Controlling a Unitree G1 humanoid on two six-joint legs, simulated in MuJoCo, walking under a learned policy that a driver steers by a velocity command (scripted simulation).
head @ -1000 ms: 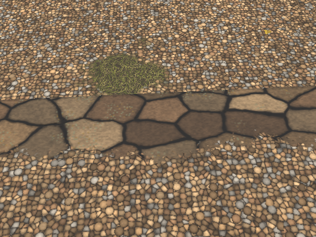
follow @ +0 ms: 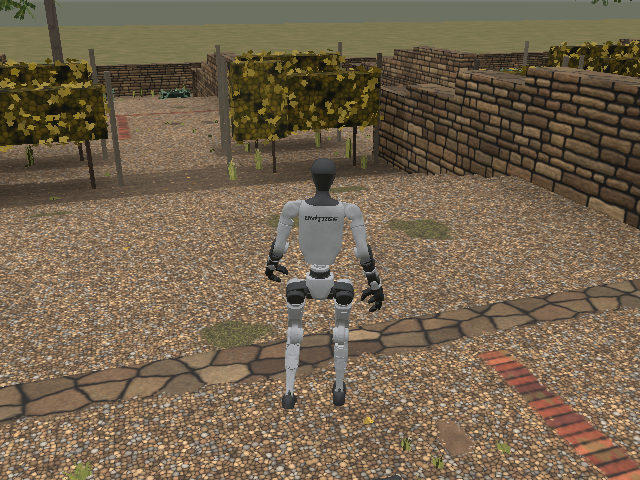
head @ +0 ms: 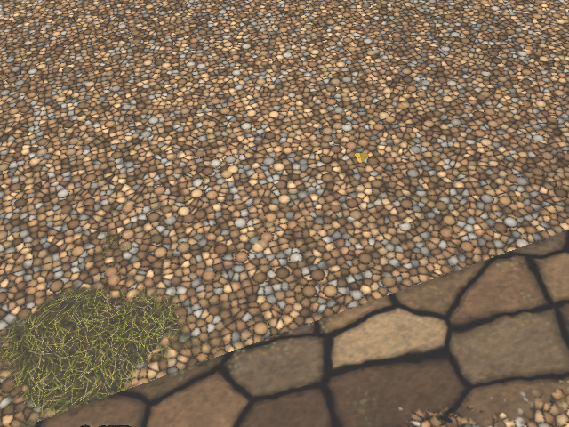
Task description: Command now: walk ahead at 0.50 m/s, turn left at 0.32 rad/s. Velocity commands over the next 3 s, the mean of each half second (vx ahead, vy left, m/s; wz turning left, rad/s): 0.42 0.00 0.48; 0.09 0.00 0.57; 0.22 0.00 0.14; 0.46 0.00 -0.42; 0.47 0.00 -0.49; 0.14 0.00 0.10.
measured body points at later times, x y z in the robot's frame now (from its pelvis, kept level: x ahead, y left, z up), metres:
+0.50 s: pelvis +0.24 +0.07 -0.01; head +0.29 +0.09 +0.43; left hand +0.24 +0.36 -0.14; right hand +0.49 -0.14 -0.10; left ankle +0.31 +0.16 -0.73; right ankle +0.12 -0.12 -0.63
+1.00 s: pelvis +0.35 +0.06 +0.00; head +0.39 +0.06 +0.45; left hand +0.33 +0.38 -0.08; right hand +0.65 -0.08 -0.09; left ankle +0.29 +0.15 -0.69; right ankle +0.45 -0.03 -0.73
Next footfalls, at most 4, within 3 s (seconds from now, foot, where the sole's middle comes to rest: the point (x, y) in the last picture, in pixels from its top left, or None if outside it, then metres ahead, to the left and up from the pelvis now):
0.42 left None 0.35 0.17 -0.77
0.92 right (304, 426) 0.48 -0.01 -0.77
1.26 left None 0.29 0.18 -0.77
1.70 right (238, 337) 0.71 0.15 -0.77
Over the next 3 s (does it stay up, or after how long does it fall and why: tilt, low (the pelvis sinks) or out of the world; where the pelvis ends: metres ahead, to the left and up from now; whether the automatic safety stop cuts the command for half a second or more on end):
stays up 1.03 0.31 0.00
